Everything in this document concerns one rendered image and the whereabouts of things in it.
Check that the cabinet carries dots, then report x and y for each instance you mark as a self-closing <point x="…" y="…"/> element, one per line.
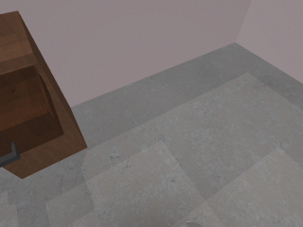
<point x="18" y="50"/>

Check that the handle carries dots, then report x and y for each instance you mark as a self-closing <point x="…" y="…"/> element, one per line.
<point x="11" y="157"/>

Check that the drawer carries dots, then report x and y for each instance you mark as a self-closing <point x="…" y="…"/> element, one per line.
<point x="27" y="113"/>

